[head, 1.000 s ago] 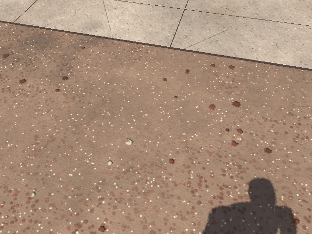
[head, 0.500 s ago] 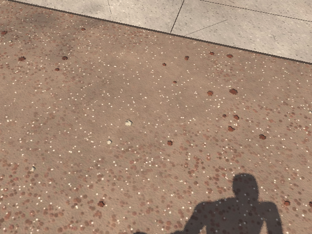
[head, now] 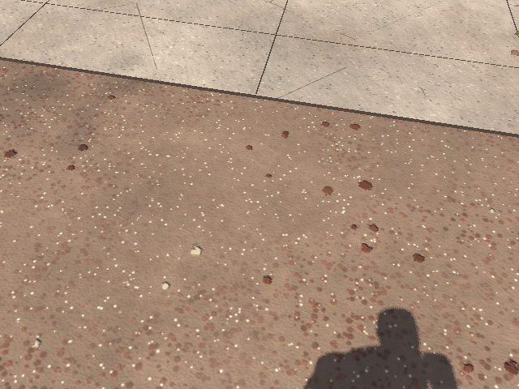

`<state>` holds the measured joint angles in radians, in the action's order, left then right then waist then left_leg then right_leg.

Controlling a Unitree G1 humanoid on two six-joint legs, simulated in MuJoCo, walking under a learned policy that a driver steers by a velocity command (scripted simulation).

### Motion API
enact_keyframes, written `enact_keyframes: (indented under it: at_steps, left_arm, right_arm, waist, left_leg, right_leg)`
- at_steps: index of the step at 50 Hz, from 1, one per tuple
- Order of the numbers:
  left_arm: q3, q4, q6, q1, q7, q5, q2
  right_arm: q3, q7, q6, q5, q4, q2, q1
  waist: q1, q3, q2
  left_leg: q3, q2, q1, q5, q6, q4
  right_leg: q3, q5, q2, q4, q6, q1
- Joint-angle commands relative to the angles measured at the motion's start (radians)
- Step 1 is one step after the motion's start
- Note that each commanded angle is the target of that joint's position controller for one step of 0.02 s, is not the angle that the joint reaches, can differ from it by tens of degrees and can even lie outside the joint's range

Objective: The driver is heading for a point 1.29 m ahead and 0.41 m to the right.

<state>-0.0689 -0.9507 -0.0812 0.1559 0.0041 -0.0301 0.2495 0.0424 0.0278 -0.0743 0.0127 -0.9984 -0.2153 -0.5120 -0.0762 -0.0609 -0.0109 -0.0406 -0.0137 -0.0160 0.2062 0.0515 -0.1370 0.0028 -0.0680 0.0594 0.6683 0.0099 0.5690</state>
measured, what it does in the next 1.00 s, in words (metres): walks ahead: right foot, then left foot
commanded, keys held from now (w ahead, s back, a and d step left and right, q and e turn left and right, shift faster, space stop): w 0.76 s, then w+e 0.24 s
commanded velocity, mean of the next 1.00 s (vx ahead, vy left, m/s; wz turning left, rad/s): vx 0.48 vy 0.00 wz -0.06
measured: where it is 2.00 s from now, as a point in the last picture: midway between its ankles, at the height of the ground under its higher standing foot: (288, 285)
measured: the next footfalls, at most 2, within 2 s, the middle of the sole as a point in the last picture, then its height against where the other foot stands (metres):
right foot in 0.16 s outside the picture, level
left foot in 0.70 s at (231, 383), level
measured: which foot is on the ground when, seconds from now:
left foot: down 0.00-0.16, up 0.18-0.68, down 0.70-1.00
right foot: up 0.00-0.14, down 0.16-0.72, up 0.74-1.00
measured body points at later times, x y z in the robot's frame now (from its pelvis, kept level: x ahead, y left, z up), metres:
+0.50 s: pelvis +0.24 -0.09 -0.01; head +0.26 -0.10 +0.44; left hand +0.21 +0.16 -0.14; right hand +0.41 -0.34 -0.12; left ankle +0.42 +0.08 -0.69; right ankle +0.16 -0.16 -0.75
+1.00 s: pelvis +0.54 -0.05 -0.01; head +0.56 -0.06 +0.44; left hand +0.68 +0.21 -0.13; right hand +0.56 -0.33 -0.14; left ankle +0.52 +0.03 -0.75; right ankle +0.65 -0.25 -0.68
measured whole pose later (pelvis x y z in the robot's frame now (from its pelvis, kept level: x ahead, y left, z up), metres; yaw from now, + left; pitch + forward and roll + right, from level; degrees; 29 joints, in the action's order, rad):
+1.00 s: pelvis +0.54 -0.05 -0.01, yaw -5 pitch +0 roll +2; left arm -0.07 -0.88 -0.06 0.19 0.01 -0.03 0.28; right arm 0.07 -0.02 -0.11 -0.02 -0.93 -0.25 -0.29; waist -0.04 0.03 -0.04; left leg 0.14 -0.07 0.07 0.16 0.06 -0.23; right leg -0.09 -0.10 0.12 0.96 -0.02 0.69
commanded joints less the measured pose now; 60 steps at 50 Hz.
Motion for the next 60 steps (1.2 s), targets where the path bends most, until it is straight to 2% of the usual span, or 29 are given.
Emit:
enact_keyframes:
  at_steps: [1, 5, 7, 8, 9, 10, 11, 12, 13, 15, 17, 21, 25, 30, 33, 34, 35, 36, 37, 38, 39, 40, 41, 44, 47, 52, 57, 58, 60]
  left_arm:
    - [0.005, 0.11, -0.032, -0.171, -0.015, -0.005, 0.055]
    - [-0.001, 0.121, -0.041, -0.128, -0.03, -0.009, 0.085]
    - [-0.039, 0.052, -0.042, 0.098, -0.021, -0.01, 0.144]
    - [-0.064, 0.014, -0.042, 0.286, -0.012, -0.004, 0.221]
    - [-0.077, -0.004, -0.037, 0.378, -0.02, 0.012, 0.318]
    - [-0.051, -0.003, -0.045, 0.343, -0.026, 0.02, 0.226]
    - [-0.029, 0.024, -0.05, 0.236, -0.03, 0.016, 0.159]
    - [-0.015, 0.047, -0.046, 0.145, -0.034, 0.017, 0.118]
    - [-0.004, 0.061, -0.041, 0.096, -0.038, 0.023, 0.089]
    - [0.008, 0.046, -0.038, 0.108, -0.041, 0.034, 0.052]
    - [0.001, 0.027, -0.042, 0.14, -0.034, 0.032, 0.092]
    - [0.004, 0.01, -0.034, 0.197, -0.011, 0.027, 0.112]
    - [0.008, -0.008, -0.026, 0.278, 0.004, 0.019, 0.126]
    - [0.005, -0.039, 0.0, 0.357, 0.011, 0.015, 0.132]
    - [-0.007, -0.024, 0.013, 0.323, 0.016, 0.021, 0.166]
    - [-0.007, -0.016, 0.02, 0.3, 0.015, 0.026, 0.171]
    - [-0.001, 0.001, 0.021, 0.272, 0.013, 0.03, 0.163]
    - [0.028, 0.027, 0.008, 0.356, 0.004, 0.038, 0.067]
    - [0.051, -0.004, -0.016, 0.42, -0.009, 0.024, 0.009]
    - [0.02, 0.023, -0.037, 0.321, -0.014, -0.003, 0.121]
    - [0.012, 0.055, -0.045, 0.223, -0.012, -0.027, 0.149]
    - [0.01, 0.062, -0.041, 0.179, -0.005, -0.024, 0.133]
    - [0.0, 0.056, -0.025, 0.18, 0.004, -0.012, 0.125]
    - [0.005, 0.041, 0.02, 0.244, 0.009, -0.004, 0.045]
    - [-0.006, 0.084, 0.032, 0.152, 0.013, 0.002, 0.068]
    - [0.002, 0.139, 0.014, -0.008, -0.015, 0.012, 0.048]
    - [0.009, 0.228, 0.017, -0.15, -0.047, 0.009, 0.048]
    - [0.007, 0.245, 0.018, -0.158, -0.054, 0.008, 0.053]
    - [-0.011, 0.258, 0.019, -0.103, -0.064, 0.015, 0.086]
  right_arm:
    - [0.04, 0.002, -0.002, 0.007, 0.022, -0.169, -0.06]
    - [0.05, -0.004, 0.005, 0.017, 0.035, -0.187, -0.015]
    - [0.044, -0.005, 0.009, 0.008, 0.054, -0.175, 0.025]
    - [0.026, -0.008, 0.009, -0.007, 0.082, -0.139, 0.041]
    - [-0.011, -0.014, -0.017, -0.018, 0.114, 0.001, -0.035]
    - [0.008, -0.015, -0.044, 0.02, 0.105, -0.086, -0.011]
    - [0.024, -0.019, -0.058, 0.043, 0.13, -0.154, 0.077]
    - [0.026, -0.018, -0.059, 0.038, 0.136, -0.161, 0.128]
    - [0.032, -0.015, -0.053, 0.021, 0.136, -0.151, 0.152]
    - [0.035, -0.019, -0.035, 0.008, 0.128, -0.119, 0.138]
    - [0.036, -0.02, -0.017, 0.005, 0.136, -0.097, 0.138]
    - [0.035, -0.024, -0.013, -0.005, 0.204, -0.089, 0.32]
    - [0.018, -0.045, -0.025, 0.003, 0.255, -0.059, 0.495]
    - [0.009, -0.077, -0.039, 0.012, 0.319, -0.065, 0.63]
    - [0.029, -0.084, -0.045, 0.011, 0.313, -0.12, 0.557]
    - [0.048, -0.079, -0.044, 0.011, 0.283, -0.159, 0.438]
    - [0.068, -0.069, -0.042, 0.006, 0.234, -0.206, 0.256]
    - [0.092, -0.059, -0.038, -0.028, 0.201, -0.303, 0.083]
    - [0.078, -0.06, -0.031, -0.015, 0.179, -0.258, 0.055]
    - [0.057, -0.059, -0.027, -0.003, 0.183, -0.192, 0.124]
    - [0.046, -0.054, -0.025, -0.006, 0.203, -0.157, 0.217]
    - [0.037, -0.059, -0.03, -0.011, 0.206, -0.132, 0.286]
    - [0.03, -0.062, -0.039, -0.017, 0.207, -0.104, 0.326]
    - [0.036, -0.066, -0.056, -0.021, 0.173, -0.113, 0.329]
    - [0.047, -0.049, -0.062, -0.03, 0.146, -0.146, 0.305]
    - [0.051, -0.025, -0.053, -0.022, 0.129, -0.177, 0.271]
    - [0.061, -0.016, -0.019, -0.002, 0.094, -0.206, 0.182]
    - [0.064, -0.014, -0.01, 0.002, 0.093, -0.212, 0.182]
    - [0.071, -0.003, 0.011, 0.003, 0.115, -0.239, 0.233]
  waist:
    - [-0.012, 0.197, 0.139]
    - [0.043, 0.18, 0.144]
    - [0.158, 0.055, 0.115]
    - [0.232, -0.093, -0.006]
    - [0.182, -0.208, -0.309]
    - [0.185, -0.182, -0.237]
    - [0.156, -0.038, -0.153]
    - [0.126, 0.014, -0.074]
    - [0.103, 0.054, -0.047]
    - [0.074, 0.072, -0.077]
    - [0.053, 0.083, -0.075]
    - [0.082, 0.13, -0.034]
    - [0.136, 0.155, -0.034]
    - [0.154, 0.183, -0.039]
    - [0.083, 0.098, -0.086]
    - [0.015, 0.016, -0.104]
    - [-0.07, -0.098, -0.101]
    - [-0.067, -0.287, 0.072]
    - [-0.043, -0.426, 0.236]
    - [-0.048, -0.278, 0.169]
    - [-0.023, -0.127, 0.108]
    - [0.016, -0.024, 0.019]
    - [0.053, 0.019, 0.023]
    - [0.101, 0.067, 0.07]
    - [0.094, 0.11, 0.067]
    - [0.043, 0.13, 0.05]
    - [-0.004, 0.168, 0.041]
    - [0.002, 0.166, 0.049]
    - [0.054, 0.117, 0.087]
  left_leg:
    - [-0.168, 0.276, 0.022, 0.078, 0.156, 0.058]
    - [-0.144, 0.287, 0.057, -0.038, 0.129, -0.011]
    - [-0.064, 0.208, 0.137, -0.37, 0.083, -0.279]
    - [0.007, 0.135, 0.308, -0.283, 0.035, -0.615]
    - [0.029, -0.043, 0.665, 0.285, -0.031, -0.975]
    - [-0.098, -0.013, 0.778, 0.332, -0.015, -1.149]
    - [-0.089, 0.054, 0.839, 0.243, 0.015, -1.178]
    - [-0.064, 0.109, 0.794, 0.137, 0.022, -1.14]
    - [-0.053, 0.139, 0.749, 0.068, 0.018, -1.079]
    - [-0.036, 0.166, 0.647, -0.003, 0.019, -1.011]
    - [-0.015, 0.167, 0.667, -0.04, -0.003, -0.98]
    - [0.006, 0.156, 0.763, -0.201, -0.036, -0.76]
    - [0.058, 0.103, 0.698, -0.347, -0.024, -0.508]
    - [0.06, 0.071, 0.743, -0.272, 0.011, -0.381]
    - [0.1, 0.007, 0.571, -0.154, 0.055, -0.369]
    - [0.125, -0.028, 0.402, -0.152, 0.083, -0.355]
    - [0.077, 0.018, 0.106, -0.223, 0.128, -0.367]
    - [-0.299, 0.291, -0.342, -0.201, 0.267, -0.392]
    - [-0.697, 0.445, -0.502, -0.11, 0.37, -0.239]
    - [-0.604, 0.393, -0.383, -0.052, 0.303, -0.198]
    - [-0.425, 0.362, -0.206, -0.094, 0.255, -0.171]
    - [-0.307, 0.32, -0.032, -0.172, 0.222, -0.123]
    - [-0.219, 0.28, 0.072, -0.198, 0.193, -0.084]
    - [-0.094, 0.253, 0.232, -0.191, 0.19, 0.011]
    - [-0.008, 0.248, 0.217, -0.22, 0.182, 0.047]
    - [0.136, 0.222, 0.153, -0.261, 0.131, 0.05]
    - [0.174, 0.291, -0.055, -0.318, 0.114, -0.023]
    - [0.181, 0.304, -0.089, -0.373, 0.105, -0.055]
    - [0.22, 0.295, -0.1, -0.772, 0.071, -0.216]
  right_leg:
    - [0.009, -0.02, 0.008, -0.072, -0.014, 0.131]
    - [0.035, -0.055, -0.016, -0.146, -0.061, -0.069]
    - [0.07, -0.064, -0.073, -0.179, -0.098, -0.399]
    - [-0.13, -0.177, 0.091, -0.212, -0.161, -0.683]
    - [-0.608, -0.322, 0.333, -0.34, -0.3, -0.963]
    - [-0.768, -0.449, 0.352, -0.455, -0.315, -0.902]
    - [-0.616, -0.403, 0.322, -0.449, -0.269, -0.779]
    - [-0.476, -0.298, 0.272, -0.461, -0.236, -0.656]
    - [-0.371, -0.2, 0.223, -0.486, -0.218, -0.559]
    - [-0.211, 0.024, 0.142, -0.503, -0.183, -0.466]
    - [-0.178, 0.118, 0.146, -0.532, -0.217, -0.443]
    - [-0.11, 0.253, 0.133, -0.547, -0.212, -0.468]
    - [-0.06, 0.238, 0.108, -0.564, -0.171, -0.494]
    - [-0.068, 0.307, 0.176, -0.491, -0.184, -0.687]
    - [-0.061, 0.671, 0.189, -0.346, -0.165, -0.745]
    - [-0.041, 0.822, 0.166, -0.2, -0.151, -0.731]
    - [-0.022, 0.769, 0.127, 0.016, -0.123, -0.583]
    - [0.018, 0.348, 0.006, 0.414, -0.066, -0.198]
    - [-0.079, -0.472, -0.131, 0.67, -0.04, 0.018]
    - [-0.146, -0.466, -0.061, 0.737, -0.06, 0.118]
    - [-0.12, -0.393, -0.01, 0.709, -0.069, 0.135]
    - [-0.095, -0.327, 0.031, 0.628, -0.064, 0.103]
    - [-0.095, -0.284, 0.064, 0.559, -0.061, 0.047]
    - [-0.097, -0.223, 0.086, 0.492, -0.045, -0.039]
    - [-0.124, -0.079, 0.092, 0.383, -0.031, 0.073]
    - [-0.054, 0.176, 0.063, 0.089, -0.033, 0.072]
    - [0.002, 0.076, 0.044, -0.029, -0.063, 0.163]
    - [0.017, 0.026, 0.035, -0.039, -0.075, 0.163]
    - [0.086, -0.068, -0.034, -0.053, -0.103, 0.043]
Velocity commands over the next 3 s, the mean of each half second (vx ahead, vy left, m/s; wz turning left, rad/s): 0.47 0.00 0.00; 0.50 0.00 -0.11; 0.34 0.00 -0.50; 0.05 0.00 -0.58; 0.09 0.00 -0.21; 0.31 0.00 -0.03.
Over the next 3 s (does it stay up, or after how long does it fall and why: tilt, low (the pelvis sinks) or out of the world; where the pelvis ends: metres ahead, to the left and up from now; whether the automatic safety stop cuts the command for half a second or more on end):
stays up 0.97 -0.29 -0.02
